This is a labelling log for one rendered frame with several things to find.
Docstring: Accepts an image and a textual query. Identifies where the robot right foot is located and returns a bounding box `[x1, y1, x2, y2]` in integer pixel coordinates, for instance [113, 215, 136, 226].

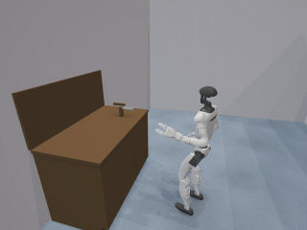
[190, 190, 203, 200]

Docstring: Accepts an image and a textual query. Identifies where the robot left foot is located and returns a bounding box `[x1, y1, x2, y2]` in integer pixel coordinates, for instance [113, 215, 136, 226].
[175, 202, 194, 216]

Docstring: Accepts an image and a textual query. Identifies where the right robot upper arm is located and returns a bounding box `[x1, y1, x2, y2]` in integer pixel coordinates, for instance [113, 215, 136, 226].
[212, 105, 219, 130]

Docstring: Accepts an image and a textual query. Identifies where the counter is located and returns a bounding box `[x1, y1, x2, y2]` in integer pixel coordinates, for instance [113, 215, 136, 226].
[12, 70, 149, 230]

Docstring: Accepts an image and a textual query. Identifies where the tap lever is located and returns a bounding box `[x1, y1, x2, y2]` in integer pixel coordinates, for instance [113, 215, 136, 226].
[122, 107, 134, 111]

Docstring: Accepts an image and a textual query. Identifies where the robot foot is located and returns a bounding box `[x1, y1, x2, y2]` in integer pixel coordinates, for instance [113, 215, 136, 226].
[190, 190, 203, 200]
[175, 202, 194, 216]

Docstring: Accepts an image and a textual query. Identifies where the left robot upper arm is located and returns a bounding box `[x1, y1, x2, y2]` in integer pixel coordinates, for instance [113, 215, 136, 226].
[194, 112, 209, 148]

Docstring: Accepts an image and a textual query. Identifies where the robot right hand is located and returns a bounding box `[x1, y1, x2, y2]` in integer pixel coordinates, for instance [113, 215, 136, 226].
[187, 132, 195, 138]

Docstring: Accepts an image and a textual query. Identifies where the robot left forearm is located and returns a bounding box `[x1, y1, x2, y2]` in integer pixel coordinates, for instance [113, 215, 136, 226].
[174, 132, 207, 148]

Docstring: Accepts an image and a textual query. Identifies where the robot left hand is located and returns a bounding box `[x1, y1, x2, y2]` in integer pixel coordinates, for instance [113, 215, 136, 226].
[155, 123, 177, 138]

